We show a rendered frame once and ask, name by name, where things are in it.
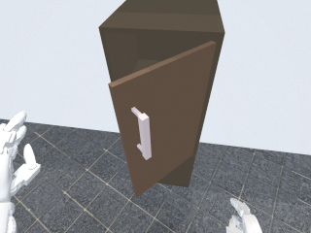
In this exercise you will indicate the handle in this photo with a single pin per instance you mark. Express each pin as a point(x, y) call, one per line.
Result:
point(145, 134)

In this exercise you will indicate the cupboard door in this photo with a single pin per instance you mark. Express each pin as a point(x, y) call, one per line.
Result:
point(171, 93)

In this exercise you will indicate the robot left hand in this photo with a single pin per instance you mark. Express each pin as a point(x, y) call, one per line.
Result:
point(10, 136)

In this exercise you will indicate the left robot forearm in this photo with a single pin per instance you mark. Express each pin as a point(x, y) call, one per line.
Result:
point(7, 221)

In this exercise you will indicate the robot right hand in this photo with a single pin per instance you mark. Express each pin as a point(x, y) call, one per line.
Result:
point(248, 223)

